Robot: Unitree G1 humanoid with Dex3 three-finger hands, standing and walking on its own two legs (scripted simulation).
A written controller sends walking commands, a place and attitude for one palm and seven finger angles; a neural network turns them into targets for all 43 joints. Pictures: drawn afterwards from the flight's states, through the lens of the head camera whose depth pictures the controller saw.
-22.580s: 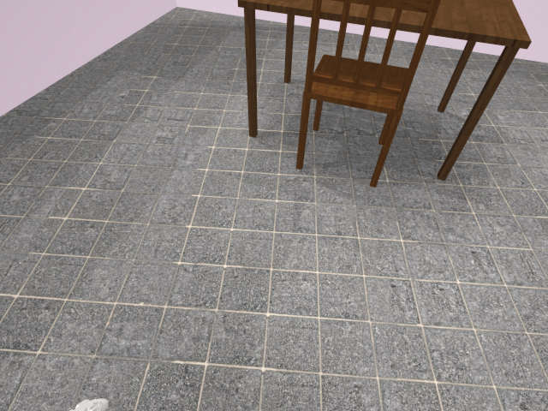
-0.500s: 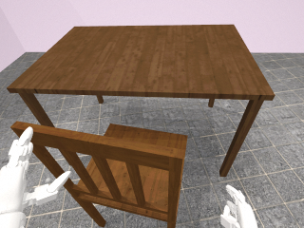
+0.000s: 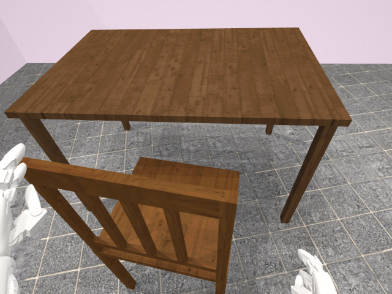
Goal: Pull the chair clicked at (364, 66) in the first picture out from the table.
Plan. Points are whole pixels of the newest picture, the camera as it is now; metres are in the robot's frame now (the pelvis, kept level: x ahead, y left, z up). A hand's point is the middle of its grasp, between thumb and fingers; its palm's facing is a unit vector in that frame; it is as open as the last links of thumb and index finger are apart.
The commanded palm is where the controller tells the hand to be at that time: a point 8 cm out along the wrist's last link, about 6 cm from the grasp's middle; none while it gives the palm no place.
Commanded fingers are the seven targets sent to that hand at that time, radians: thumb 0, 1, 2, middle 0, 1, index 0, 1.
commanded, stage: draw the hand back to the body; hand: left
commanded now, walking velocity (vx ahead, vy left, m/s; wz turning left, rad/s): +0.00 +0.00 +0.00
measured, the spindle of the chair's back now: (141, 229) +0.27 +0.18 -0.07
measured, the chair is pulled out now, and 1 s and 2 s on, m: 0.22 0.22 0.22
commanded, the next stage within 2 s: step back with the hand held close in 0.06 s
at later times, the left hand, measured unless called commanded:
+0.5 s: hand (49, 214) +0.19 +0.26 +0.15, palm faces +0.34 -0.77 -0.54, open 7.4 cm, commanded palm +0.12 +0.31 +0.17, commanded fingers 0.00 0.90 0.90 -0.20 -0.30 -0.20 -0.30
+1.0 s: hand (16, 251) +0.13 +0.27 +0.16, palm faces +0.45 -0.75 -0.49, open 7.4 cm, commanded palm +0.06 +0.30 +0.17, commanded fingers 0.00 0.90 0.90 -0.20 -0.30 -0.20 -0.30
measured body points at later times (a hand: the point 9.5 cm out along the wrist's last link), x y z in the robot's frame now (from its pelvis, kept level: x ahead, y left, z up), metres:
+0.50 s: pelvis -0.02 +0.01 +0.00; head +0.02 -0.01 +0.44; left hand +0.16 +0.30 +0.18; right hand +0.15 -0.24 -0.10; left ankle -0.06 +0.11 -0.74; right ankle +0.02 -0.14 -0.74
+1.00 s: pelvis -0.08 +0.00 -0.01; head -0.05 +0.01 +0.44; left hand +0.10 +0.30 +0.18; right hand +0.08 -0.24 -0.09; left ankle -0.06 +0.11 -0.74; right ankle +0.02 -0.14 -0.74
